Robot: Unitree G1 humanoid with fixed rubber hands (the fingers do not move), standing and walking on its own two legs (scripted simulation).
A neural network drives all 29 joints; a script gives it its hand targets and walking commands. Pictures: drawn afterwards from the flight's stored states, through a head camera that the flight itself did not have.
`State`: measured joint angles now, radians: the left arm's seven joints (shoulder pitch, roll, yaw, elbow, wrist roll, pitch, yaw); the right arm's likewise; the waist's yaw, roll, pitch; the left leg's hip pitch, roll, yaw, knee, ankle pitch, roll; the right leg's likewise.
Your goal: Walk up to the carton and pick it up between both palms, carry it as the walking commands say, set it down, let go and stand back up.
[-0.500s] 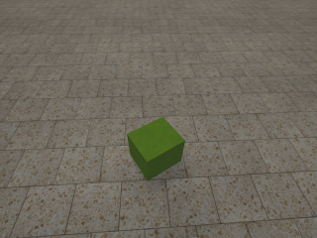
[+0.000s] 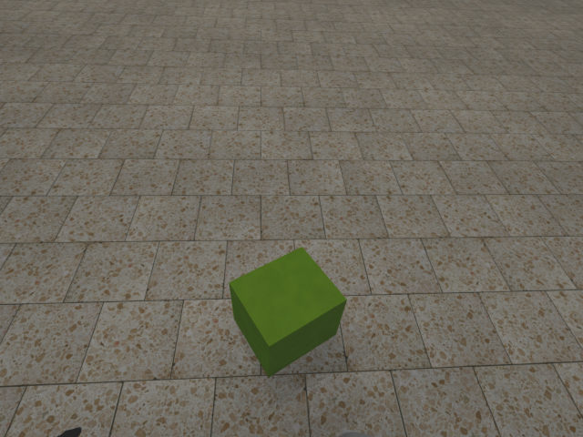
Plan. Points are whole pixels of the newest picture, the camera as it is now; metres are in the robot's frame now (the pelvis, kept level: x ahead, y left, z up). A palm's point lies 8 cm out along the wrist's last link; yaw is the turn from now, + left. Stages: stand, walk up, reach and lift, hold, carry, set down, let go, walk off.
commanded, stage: walk up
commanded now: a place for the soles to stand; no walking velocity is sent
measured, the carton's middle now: (285, 310) +0.67 -0.02 -0.64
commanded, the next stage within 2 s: none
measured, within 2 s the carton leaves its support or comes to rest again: neither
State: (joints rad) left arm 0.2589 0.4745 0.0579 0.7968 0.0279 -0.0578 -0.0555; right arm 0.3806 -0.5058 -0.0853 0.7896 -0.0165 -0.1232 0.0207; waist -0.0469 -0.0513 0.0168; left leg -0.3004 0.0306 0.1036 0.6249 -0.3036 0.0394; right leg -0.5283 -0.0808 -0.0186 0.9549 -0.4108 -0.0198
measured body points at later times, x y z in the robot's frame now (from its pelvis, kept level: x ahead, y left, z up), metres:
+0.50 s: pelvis +0.12 -0.03 -0.02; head +0.14 -0.02 +0.43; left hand +0.18 +0.31 -0.12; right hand +0.24 -0.37 -0.10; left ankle +0.20 +0.08 -0.73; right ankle +0.15 -0.16 -0.72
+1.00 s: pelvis +0.16 -0.04 +0.01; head +0.18 -0.04 +0.46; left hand +0.26 +0.30 -0.10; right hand +0.31 -0.35 -0.10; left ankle +0.20 +0.08 -0.73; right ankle +0.15 -0.16 -0.73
